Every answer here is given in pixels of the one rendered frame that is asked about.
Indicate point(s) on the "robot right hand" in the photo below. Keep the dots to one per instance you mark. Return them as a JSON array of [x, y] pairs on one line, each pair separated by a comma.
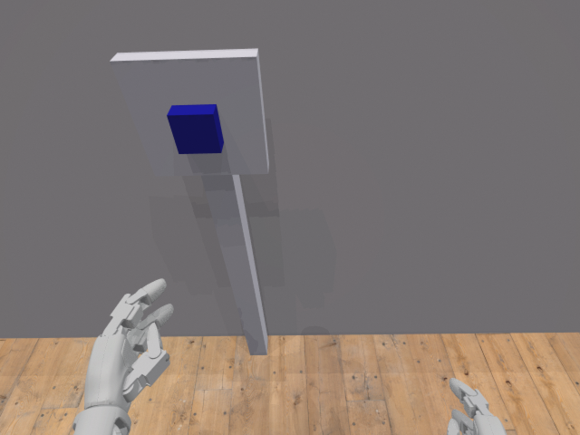
[[476, 406]]

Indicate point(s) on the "robot left forearm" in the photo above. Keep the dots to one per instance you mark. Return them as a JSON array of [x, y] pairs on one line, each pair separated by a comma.
[[102, 420]]

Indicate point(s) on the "panel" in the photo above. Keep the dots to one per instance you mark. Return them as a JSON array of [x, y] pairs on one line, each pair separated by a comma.
[[153, 81]]

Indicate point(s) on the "button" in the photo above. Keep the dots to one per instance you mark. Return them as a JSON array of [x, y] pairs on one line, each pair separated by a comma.
[[196, 128]]

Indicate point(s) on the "robot left hand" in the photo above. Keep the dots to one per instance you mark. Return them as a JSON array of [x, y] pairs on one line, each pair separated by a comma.
[[115, 352]]

